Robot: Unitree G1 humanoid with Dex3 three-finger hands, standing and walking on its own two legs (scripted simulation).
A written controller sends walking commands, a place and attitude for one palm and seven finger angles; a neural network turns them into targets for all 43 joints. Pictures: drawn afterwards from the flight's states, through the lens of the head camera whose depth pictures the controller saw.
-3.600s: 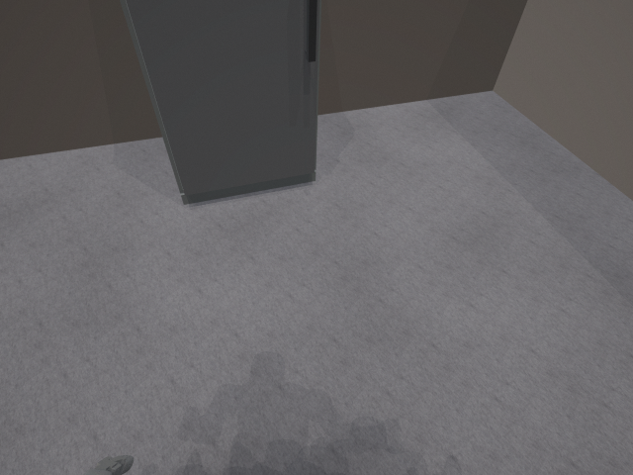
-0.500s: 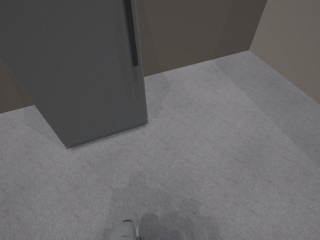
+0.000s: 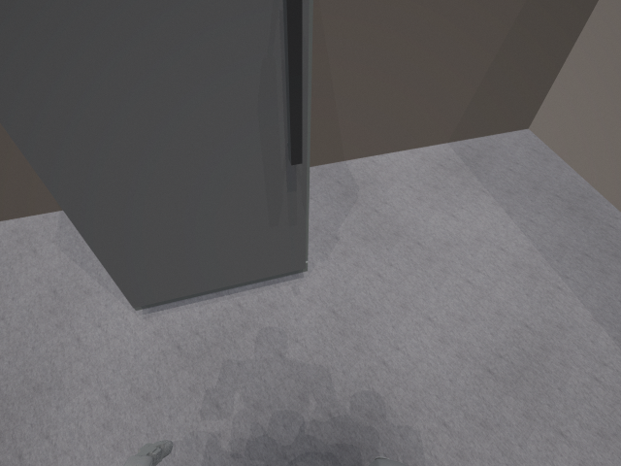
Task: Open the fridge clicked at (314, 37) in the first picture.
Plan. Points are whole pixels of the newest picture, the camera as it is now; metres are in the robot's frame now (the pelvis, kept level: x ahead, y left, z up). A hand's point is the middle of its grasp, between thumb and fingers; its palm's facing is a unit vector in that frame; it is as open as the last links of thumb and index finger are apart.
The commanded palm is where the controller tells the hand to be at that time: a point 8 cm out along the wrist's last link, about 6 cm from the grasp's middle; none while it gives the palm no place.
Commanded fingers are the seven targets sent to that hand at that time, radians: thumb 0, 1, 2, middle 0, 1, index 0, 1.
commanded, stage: turn to face it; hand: right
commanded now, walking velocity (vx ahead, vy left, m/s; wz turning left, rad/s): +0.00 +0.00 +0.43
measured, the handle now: (290, 72) +0.80 +0.07 +0.10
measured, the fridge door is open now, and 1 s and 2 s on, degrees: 0 0 0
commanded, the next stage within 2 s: take the last steps up to it in 0.34 s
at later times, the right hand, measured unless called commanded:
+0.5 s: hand out of the picture +0.15 -0.18 -0.16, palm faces -0.18 +0.94 -0.28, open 7.4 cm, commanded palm none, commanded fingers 0.00 -0.90 -0.90 0.20 0.30 0.20 0.30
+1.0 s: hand out of the picture +0.13 -0.18 -0.18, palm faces -0.20 +0.97 -0.15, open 7.4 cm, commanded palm none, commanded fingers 0.00 -0.90 -0.90 0.20 0.30 0.20 0.30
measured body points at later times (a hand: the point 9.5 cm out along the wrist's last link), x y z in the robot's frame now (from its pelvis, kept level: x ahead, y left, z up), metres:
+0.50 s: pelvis +0.03 +0.00 -0.01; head +0.06 +0.03 +0.44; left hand +0.00 +0.25 -0.17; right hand +0.16 -0.23 -0.14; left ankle +0.00 +0.10 -0.74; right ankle +0.06 -0.13 -0.73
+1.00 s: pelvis +0.13 +0.00 +0.00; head +0.14 -0.02 +0.45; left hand +0.11 +0.23 -0.14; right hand +0.14 -0.23 -0.17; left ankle +0.02 +0.09 -0.67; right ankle +0.15 -0.09 -0.73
